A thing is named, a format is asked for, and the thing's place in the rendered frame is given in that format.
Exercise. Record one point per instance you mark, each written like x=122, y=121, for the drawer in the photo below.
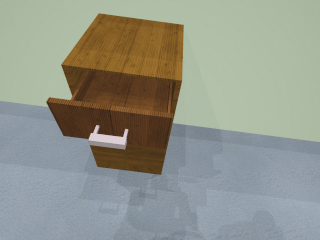
x=117, y=102

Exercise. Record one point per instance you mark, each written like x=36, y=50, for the cabinet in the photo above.
x=130, y=47

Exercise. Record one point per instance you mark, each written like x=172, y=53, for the handle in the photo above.
x=108, y=141

